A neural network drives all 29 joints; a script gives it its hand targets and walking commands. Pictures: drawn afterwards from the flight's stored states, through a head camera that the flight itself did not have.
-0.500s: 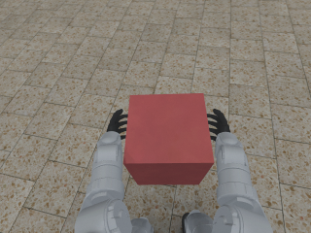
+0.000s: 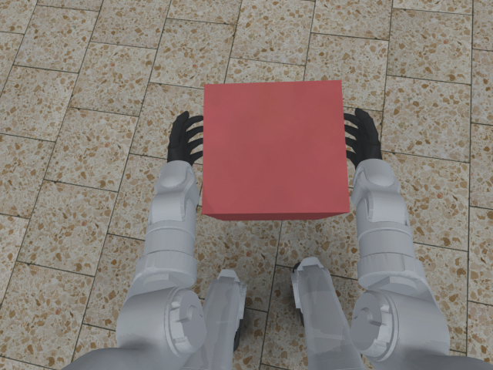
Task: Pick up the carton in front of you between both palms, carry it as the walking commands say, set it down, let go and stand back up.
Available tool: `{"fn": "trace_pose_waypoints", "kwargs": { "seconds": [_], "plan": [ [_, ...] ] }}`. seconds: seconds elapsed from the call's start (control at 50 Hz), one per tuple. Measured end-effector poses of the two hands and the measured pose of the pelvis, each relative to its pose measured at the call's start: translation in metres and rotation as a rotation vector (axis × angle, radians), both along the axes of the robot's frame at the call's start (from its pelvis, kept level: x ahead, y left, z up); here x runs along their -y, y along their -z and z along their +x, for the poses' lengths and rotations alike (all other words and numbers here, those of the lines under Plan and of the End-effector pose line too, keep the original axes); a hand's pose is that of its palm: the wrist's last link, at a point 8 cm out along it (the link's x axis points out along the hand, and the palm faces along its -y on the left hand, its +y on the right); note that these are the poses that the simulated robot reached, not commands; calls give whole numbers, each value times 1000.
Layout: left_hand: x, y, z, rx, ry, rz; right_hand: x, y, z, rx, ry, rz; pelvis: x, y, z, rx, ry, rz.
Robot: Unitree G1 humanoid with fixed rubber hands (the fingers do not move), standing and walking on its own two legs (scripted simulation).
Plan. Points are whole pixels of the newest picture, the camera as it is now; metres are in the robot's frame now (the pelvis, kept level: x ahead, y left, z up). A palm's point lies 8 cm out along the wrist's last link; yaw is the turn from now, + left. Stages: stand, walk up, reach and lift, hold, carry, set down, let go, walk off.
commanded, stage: set down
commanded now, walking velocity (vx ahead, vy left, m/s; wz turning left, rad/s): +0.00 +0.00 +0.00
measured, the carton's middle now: (270, 164) +0.43 -0.03 -0.15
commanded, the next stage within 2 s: none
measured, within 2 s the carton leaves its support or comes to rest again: rests again in 1.60 s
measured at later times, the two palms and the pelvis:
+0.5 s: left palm (206, 165) +0.46 +0.11 -0.23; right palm (344, 166) +0.45 -0.19 -0.24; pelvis -0.03 -0.01 -0.13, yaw +3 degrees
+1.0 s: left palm (221, 171) +0.49 +0.10 -0.38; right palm (332, 171) +0.47 -0.19 -0.38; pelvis -0.04 -0.01 -0.23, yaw +5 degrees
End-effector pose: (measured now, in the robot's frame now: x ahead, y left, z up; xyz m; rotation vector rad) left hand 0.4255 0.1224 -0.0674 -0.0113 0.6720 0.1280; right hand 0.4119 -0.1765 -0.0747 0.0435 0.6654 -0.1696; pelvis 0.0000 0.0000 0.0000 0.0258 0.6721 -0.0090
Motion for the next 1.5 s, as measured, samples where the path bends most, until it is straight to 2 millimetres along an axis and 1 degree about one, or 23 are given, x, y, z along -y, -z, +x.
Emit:
{"fn": "trace_pose_waypoints", "kwargs": {
  "seconds": [0.1, 0.28, 0.42, 0.66, 0.84, 0.94, 1.02, 1.1, 1.18, 1.36, 1.5],
  "plan": [
    [3, 31, 8, -12, 7, 10, 3, 30, 8, -13, -6, -7, 3, 25, -5, -55, -2, 8],
    [6, 94, 21, -11, 15, 22, 6, 95, 20, -14, -3, -9, 9, 75, -15, -121, -6, 22],
    [8, 138, 33, -15, 22, 26, 8, 141, 29, -18, 0, -4, 11, 111, -24, -141, -10, 30],
    [12, 210, 50, -38, 39, 34, 12, 212, 44, -42, 1, -20, 10, 163, -36, -156, -23, 31],
    [15, 271, 61, -56, 55, 35, 15, 269, 54, -61, -3, -39, 7, 200, -43, -146, -39, 23],
    [18, 303, 66, -67, 62, 31, 18, 299, 59, -73, -6, -49, 6, 218, -44, -110, -55, 17],
    [17, 321, 68, -80, 62, 21, 18, 312, 62, -86, -8, -57, 7, 228, -42, -87, -72, 4],
    [15, 330, 70, -75, 66, 17, 16, 317, 68, -82, -5, -59, 6, 235, -39, -84, -80, -10],
    [14, 334, 71, -77, 74, 20, 16, 319, 68, -85, 2, -56, 4, 239, -37, -80, -81, -19],
    [17, 340, 69, -102, 94, 30, 19, 331, 58, -114, -8, -52, 0, 243, -39, -65, -88, -22],
    [12, 349, 66, -115, 102, 37, 16, 340, 57, -130, -36, -49, 2, 248, -41, -33, -91, -20]
  ]
}}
